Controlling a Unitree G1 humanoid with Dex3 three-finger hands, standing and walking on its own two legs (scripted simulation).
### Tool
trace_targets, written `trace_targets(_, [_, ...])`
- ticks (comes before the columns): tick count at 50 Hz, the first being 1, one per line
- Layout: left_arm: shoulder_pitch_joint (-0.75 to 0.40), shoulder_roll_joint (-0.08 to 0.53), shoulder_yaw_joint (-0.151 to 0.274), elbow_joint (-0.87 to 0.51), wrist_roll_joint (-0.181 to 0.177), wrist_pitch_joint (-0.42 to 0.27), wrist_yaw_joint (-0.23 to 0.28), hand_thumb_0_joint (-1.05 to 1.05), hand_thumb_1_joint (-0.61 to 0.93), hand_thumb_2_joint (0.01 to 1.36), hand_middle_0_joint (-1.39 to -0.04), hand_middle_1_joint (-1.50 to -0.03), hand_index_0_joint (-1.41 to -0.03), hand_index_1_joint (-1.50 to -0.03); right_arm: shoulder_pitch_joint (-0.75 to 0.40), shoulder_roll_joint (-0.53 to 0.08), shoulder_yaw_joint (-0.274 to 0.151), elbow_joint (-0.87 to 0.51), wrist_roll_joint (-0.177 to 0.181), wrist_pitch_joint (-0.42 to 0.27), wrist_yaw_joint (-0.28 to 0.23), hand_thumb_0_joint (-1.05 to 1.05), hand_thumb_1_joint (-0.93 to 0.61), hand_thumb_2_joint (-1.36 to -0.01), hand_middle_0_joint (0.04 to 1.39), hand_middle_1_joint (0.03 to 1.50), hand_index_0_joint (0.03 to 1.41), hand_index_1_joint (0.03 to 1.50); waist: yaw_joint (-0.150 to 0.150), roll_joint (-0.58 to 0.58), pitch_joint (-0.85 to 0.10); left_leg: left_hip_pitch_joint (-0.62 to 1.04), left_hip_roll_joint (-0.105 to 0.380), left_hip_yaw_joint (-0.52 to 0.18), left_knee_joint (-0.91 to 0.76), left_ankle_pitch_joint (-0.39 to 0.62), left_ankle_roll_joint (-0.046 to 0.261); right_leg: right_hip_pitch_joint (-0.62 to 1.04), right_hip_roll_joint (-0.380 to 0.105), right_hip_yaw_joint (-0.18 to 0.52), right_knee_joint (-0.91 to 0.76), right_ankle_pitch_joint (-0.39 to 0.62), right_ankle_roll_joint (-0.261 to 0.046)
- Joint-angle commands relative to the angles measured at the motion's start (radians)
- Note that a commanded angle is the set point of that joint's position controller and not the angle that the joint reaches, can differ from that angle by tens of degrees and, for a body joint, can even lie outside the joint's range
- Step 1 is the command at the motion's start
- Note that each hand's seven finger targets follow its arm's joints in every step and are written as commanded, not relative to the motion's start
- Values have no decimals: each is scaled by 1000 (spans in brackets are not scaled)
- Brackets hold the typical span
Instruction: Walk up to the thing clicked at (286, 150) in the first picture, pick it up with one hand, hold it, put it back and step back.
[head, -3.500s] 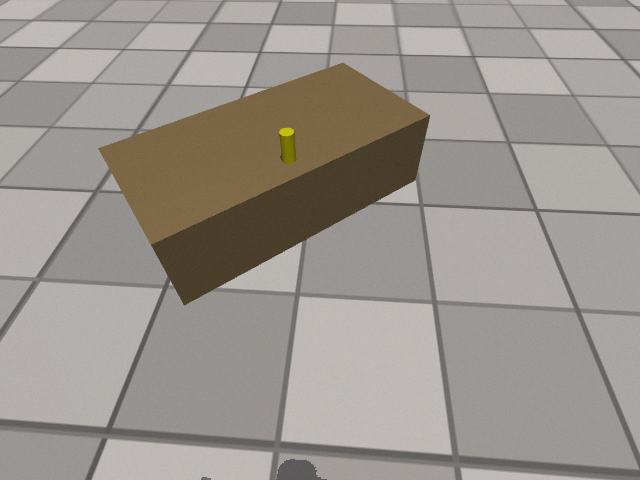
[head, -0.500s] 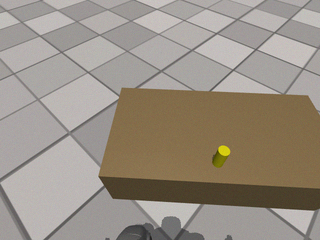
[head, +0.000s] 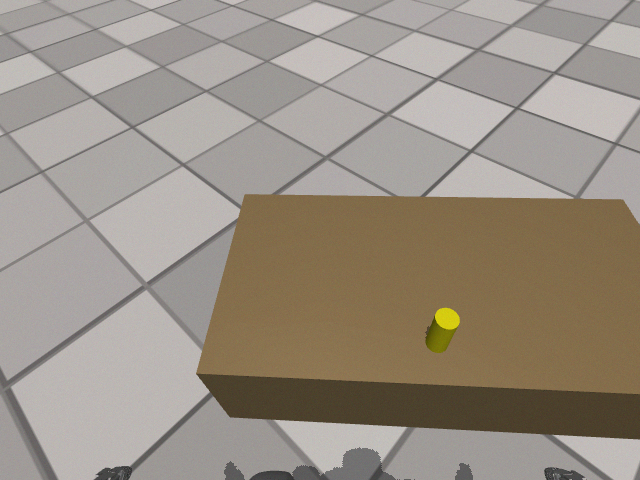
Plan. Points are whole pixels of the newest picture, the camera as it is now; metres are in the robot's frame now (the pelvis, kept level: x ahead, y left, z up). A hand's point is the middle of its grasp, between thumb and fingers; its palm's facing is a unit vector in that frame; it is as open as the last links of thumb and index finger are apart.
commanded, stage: walk up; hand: right
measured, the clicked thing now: (441, 331) +0.47 -0.22 -0.34
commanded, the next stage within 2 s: stand in 1.22 s
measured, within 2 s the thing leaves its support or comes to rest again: neither
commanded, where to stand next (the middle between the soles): +0.07 +0.02 m, yaw -2 degrees
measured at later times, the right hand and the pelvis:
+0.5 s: hand out of the picture +0.10 -0.24 -0.13, palm faces -0.01 +0.94 -0.34, open 7.4 cm; pelvis +0.02 +0.02 +0.02, yaw +0 degrees
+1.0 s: hand out of the picture +0.12 -0.23 -0.14, palm faces -0.02 +0.95 -0.32, open 7.4 cm; pelvis +0.02 +0.02 +0.02, yaw +1 degrees
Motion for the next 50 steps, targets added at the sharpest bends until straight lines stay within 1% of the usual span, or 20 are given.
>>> trace_targets(1, [-77, 227, 47, -45, -8, -20, 13, 0, 900, 900, -200, -300, -200, -300, -66, -195, -41, -38, -5, -23, -8, 0, -900, -900, 200, 300, 200, 300, -3, -75, -103, 127, 88, -115, -130, 82, 58, -32, -98, 111, -232, 84, -57])
trace_targets(4, [-99, 219, 45, -25, -11, -15, 11, 0, 900, 900, -200, -300, -200, -300, -56, -192, -38, -7, -7, -26, -9, 0, -900, -900, 200, 300, 200, 300, -2, -59, -128, 125, 96, -123, -178, 127, 54, 42, -89, 88, -227, 133, -53])
trace_targets(5, [-85, 216, 44, -15, -13, -13, 10, 0, 900, 900, -200, -300, -200, -300, -73, -199, -38, -2, -8, -26, -10, 0, -900, -900, 200, 300, 200, 300, 8, -37, -128, 129, 102, -129, -189, 131, 56, 48, -84, 78, -231, 141, -51])
trace_targets(9, [-92, 210, 41, 9, -15, -7, 9, 0, 900, 900, -200, -300, -200, -300, -76, -193, -38, 23, -9, -26, -12, 0, -900, -900, 200, 300, 200, 300, 9, -24, -122, 122, 110, -143, -242, 98, 51, 82, -81, 66, -262, 129, -51])
trace_targets(12, [-97, 207, 38, 22, -11, -3, 7, 0, 900, 900, -200, -300, -200, -300, -85, -191, -41, 30, -12, -25, -13, 0, -900, -900, 200, 300, 200, 300, 6, -9, -115, 118, 115, -153, -280, 18, 49, 83, -76, 58, -283, 110, -49])
trace_targets(14, [-100, 200, 38, 34, -11, -4, 6, 0, 900, 900, -200, -300, -200, -300, -84, -184, -41, 39, -12, -25, -12, 0, -900, -900, 200, 300, 200, 300, 5, -2, -120, 127, 117, -154, -288, 41, 45, 93, -78, 58, -294, 119, -48])
trace_targets(15, [-99, 202, 37, 36, -11, -4, 6, 0, 900, 900, -200, -300, -200, -300, -89, -185, -42, 40, -12, -25, -13, 0, -900, -900, 200, 300, 200, 300, 5, 6, -114, 129, 112, -151, -298, 17, 42, 84, -79, 60, -300, 121, -46])
trace_targets(18, [-95, 200, 38, 48, -5, -5, 7, 0, 900, 900, -200, -300, -200, -300, -90, -183, -46, 44, -12, -25, -14, 0, -900, -900, 200, 300, 200, 300, 1, 6, -134, 158, 114, -140, -291, 73, 43, 95, -82, 52, -312, 156, -42])
trace_targets(21, [-94, 196, 36, 57, -5, -6, 8, 0, 900, 900, -200, -300, -200, -300, -85, -179, -48, 46, -11, -24, -15, 0, -900, -900, 200, 300, 200, 300, -3, 0, -134, 172, 112, -137, -296, 77, 41, 90, -84, 52, -316, 168, -37])
trace_targets(24, [-99, 191, 37, 64, -4, -7, 9, 0, 900, 900, -200, -300, -200, -300, -87, -170, -50, 49, -10, -24, -16, 0, -900, -900, 200, 300, 200, 300, -6, -3, -131, 174, 112, -134, -291, 116, 37, 91, -87, 53, -326, 174, -38])
trace_targets(26, [-91, 191, 35, 65, -2, -7, 10, 0, 900, 900, -200, -300, -200, -300, -97, -173, -51, 44, -11, -22, -16, 0, -900, -900, 200, 300, 200, 300, -7, -6, -126, 178, 111, -131, -294, 87, 37, 82, -88, 50, -333, 175, -36])
trace_targets(29, [-82, 190, 36, 70, 0, -9, 10, 0, 900, 900, -200, -300, -200, -300, -99, -172, -50, 44, -8, -20, -14, 0, -900, -900, 200, 300, 200, 300, -5, -9, -126, 188, 109, -128, -291, 104, 34, 81, -91, 55, -339, 180, -35])
trace_targets(30, [-78, 191, 36, 69, 2, -10, 11, 0, 900, 900, -200, -300, -200, -300, -98, -170, -51, 43, -9, -21, -15, 0, -900, -900, 200, 300, 200, 300, -5, -19, -146, 202, 108, -119, -273, 152, 37, 94, -94, 51, -339, 209, -35])
trace_targets(32, [-87, 192, 38, 64, 1, -10, 11, 0, 900, 900, -200, -300, -200, -300, -85, -172, -52, 46, -9, -20, -17, 0, -900, -900, 200, 300, 200, 300, -12, -29, -150, 216, 101, -106, -266, 176, 33, 94, -99, 52, -341, 232, -35])
trace_targets(36, [-78, 188, 36, 66, 1, -4, 11, 0, 900, 900, -200, -300, -200, -300, -105, -171, -54, 42, -10, -18, -17, 0, -900, -900, 200, 300, 200, 300, -5, -14, -122, 194, 107, -125, -294, 117, 32, 78, -93, 44, -330, 184, -34])
trace_targets(39, [-70, 188, 39, 65, 2, -7, 12, 0, 900, 900, -200, -300, -200, -300, -100, -164, -51, 42, -9, -18, -16, 0, -900, -900, 200, 300, 200, 300, -3, -39, -134, 204, 105, -120, -281, 162, 34, 93, -95, 47, -338, 208, -33])
trace_targets(42, [-77, 189, 41, 62, 2, -5, 12, 0, 900, 900, -200, -300, -200, -300, -97, -163, -50, 43, -8, -18, -16, 0, -900, -900, 200, 300, 200, 300, -5, -29, -131, 194, 102, -122, -289, 156, 29, 102, -99, 47, -335, 208, -33])
trace_targets(48, [-61, 186, 42, 60, 7, -1, 10, 0, 900, 900, -200, -300, -200, -300, -106, -171, -51, 38, -11, -17, -15, 0, -900, -900, 200, 300, 200, 300, -2, -16, -100, 154, 103, -146, -323, 38, 30, 98, -87, 38, -344, 150, -34])
trace_targets(49, [-61, 188, 43, 59, 7, -2, 10, 0, 900, 900, -200, -300, -200, -300, -103, -169, -50, 34, -11, -17, -14, 0, -900, -900, 200, 300, 200, 300, -3, -22, -103, 153, 99, -146, -320, 37, 29, 101, -89, 40, -343, 155, -34])
trace_targets(50, [-68, 189, 46, 60, 9, -3, 11, 0, 900, 900, -200, -300, -200, -300, -96, -162, -49, 39, -11, -17, -13, 0, -900, -900, 200, 300, 200, 300, -5, -35, -113, 158, 100, -141, -311, 71, 29, 110, -91, 41, -345, 162, -36])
